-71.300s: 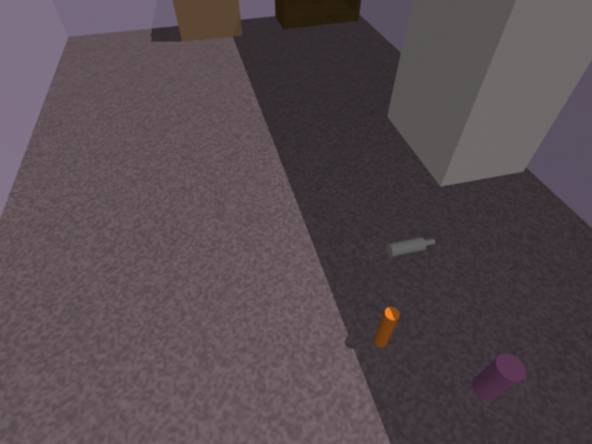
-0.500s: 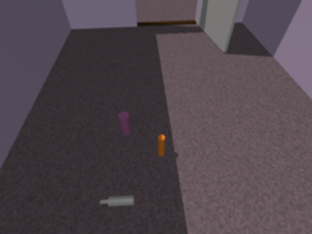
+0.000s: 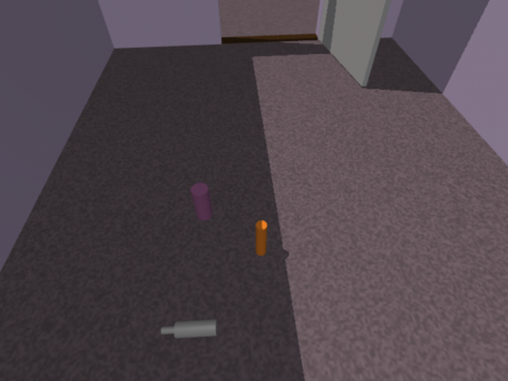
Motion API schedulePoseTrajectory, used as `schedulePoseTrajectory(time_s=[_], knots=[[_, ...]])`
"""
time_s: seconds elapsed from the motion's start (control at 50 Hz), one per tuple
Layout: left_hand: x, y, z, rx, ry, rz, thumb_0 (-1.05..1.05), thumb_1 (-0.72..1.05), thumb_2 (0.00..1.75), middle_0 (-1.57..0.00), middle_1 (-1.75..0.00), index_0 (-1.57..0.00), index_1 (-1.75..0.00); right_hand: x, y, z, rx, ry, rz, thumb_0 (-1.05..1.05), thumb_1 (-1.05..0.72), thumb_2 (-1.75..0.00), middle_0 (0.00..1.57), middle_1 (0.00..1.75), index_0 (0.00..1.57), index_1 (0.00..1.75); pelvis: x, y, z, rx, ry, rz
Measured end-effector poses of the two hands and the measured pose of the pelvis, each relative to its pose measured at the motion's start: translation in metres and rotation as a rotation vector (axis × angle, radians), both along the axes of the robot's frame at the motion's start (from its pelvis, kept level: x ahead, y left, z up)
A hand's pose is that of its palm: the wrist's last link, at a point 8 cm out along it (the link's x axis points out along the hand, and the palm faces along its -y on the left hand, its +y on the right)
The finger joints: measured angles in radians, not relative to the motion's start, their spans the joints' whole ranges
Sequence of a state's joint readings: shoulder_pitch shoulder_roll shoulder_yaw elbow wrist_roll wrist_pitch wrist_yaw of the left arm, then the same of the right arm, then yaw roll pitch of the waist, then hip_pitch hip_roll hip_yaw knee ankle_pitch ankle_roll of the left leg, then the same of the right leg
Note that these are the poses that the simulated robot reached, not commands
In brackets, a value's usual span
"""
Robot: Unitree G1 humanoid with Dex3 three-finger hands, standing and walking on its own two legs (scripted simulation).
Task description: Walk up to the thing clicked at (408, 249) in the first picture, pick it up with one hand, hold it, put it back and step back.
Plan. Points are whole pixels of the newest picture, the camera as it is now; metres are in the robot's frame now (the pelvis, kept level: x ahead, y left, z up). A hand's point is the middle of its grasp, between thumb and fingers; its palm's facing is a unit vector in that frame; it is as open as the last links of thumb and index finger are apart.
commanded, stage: stand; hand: left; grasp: from above
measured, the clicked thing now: (189, 329) +0.44 +0.26 -0.75
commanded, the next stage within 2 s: step back in 0.28 s
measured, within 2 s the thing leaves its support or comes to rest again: neither
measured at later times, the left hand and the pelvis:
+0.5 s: hand out of the picture +0.08 +0.27 -0.17, palm faces -0.01 -0.92 -0.38, open 7.4 cm; pelvis -0.03 +0.01 -0.02, yaw +0 degrees
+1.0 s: hand out of the picture -0.02 +0.28 -0.18, palm faces -0.14 -0.91 -0.40, open 7.4 cm; pelvis -0.15 +0.02 -0.03, yaw -6 degrees
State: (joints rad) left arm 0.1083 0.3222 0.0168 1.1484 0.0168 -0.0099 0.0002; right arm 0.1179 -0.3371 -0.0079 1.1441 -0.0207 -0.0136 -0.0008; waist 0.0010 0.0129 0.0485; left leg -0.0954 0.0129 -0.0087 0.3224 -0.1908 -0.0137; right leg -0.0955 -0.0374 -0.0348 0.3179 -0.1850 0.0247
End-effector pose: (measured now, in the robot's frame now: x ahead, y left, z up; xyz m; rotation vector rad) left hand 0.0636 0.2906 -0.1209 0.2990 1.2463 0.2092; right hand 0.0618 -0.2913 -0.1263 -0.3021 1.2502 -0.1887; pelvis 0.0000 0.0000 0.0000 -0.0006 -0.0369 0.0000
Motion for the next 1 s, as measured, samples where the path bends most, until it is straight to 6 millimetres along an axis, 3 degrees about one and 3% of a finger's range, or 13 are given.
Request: schedulePoseTrajectory(time_s=[0.3,0.48,0.58,0.68,0.76,0.86,1.0], knots=[[0.003,0.001,0.001,0.001,-0.007,-0.003,0.01,0.9,0.9,-0.21,-0.3,-0.21,-0.3,0.002,-0.001,0.0,0.003,-0.007,-0.004,0.0,-0.9,-0.9,0.2,0.3,0.2,0.3,0.0,-0.001,0.0,0.0,0.002,-0.003],[0.005,0.023,-0.004,0.049,-0.049,-0.021,0.01,0.9,0.9,-0.21,-0.3,-0.21,-0.3,-0.003,-0.016,-0.003,-0.036,-0.031,-0.015,0.0,-0.9,-0.9,0.2,0.3,0.2,0.3,-0.031,0.004,-0.015,-0.01,0.01,0.0],[0.008,0.04,-0.014,0.058,-0.082,-0.068,0.01,0.9,0.9,-0.21,-0.3,-0.21,-0.3,-0.023,-0.013,-0.003,-0.072,-0.039,-0.02,0.0,-0.91,-0.9,0.2,0.3,0.2,0.3,-0.049,0.021,-0.027,-0.005,0.005,-0.005],[0.014,0.053,-0.023,0.058,-0.127,-0.078,0.01,0.9,0.9,-0.21,-0.3,-0.21,-0.3,-0.066,0.002,-0.001,-0.098,0.007,-0.015,0.0,-0.91,-0.9,0.2,0.3,0.2,0.3,-0.068,0.032,-0.031,-0.012,0.002,-0.008],[0.0,0.048,-0.021,0.042,-0.117,-0.1,0.01,0.91,0.9,-0.2,-0.3,-0.21,-0.3,-0.094,0.01,0.005,-0.102,0.03,-0.033,0.0,-0.9,-0.9,0.2,0.3,0.2,0.3,-0.083,0.034,-0.023,-0.018,0.011,-0.024],[-0.033,0.042,-0.02,0.037,-0.063,-0.134,0.01,0.91,0.9,-0.2,-0.3,-0.21,-0.3,-0.115,0.012,0.004,-0.095,-0.014,-0.052,0.0,-0.9,-0.89,0.2,0.3,0.2,0.3,-0.104,0.033,-0.022,-0.016,0.013,-0.06],[-0.081,0.027,-0.021,0.063,-0.041,-0.159,0.01,0.9,0.9,-0.21,-0.3,-0.21,-0.3,-0.145,-0.006,-0.015,-0.064,-0.081,-0.058,0.0,-0.9,-0.89,0.2,0.3,0.2,0.3,-0.145,0.016,-0.034,0.003,0.006,-0.111]])
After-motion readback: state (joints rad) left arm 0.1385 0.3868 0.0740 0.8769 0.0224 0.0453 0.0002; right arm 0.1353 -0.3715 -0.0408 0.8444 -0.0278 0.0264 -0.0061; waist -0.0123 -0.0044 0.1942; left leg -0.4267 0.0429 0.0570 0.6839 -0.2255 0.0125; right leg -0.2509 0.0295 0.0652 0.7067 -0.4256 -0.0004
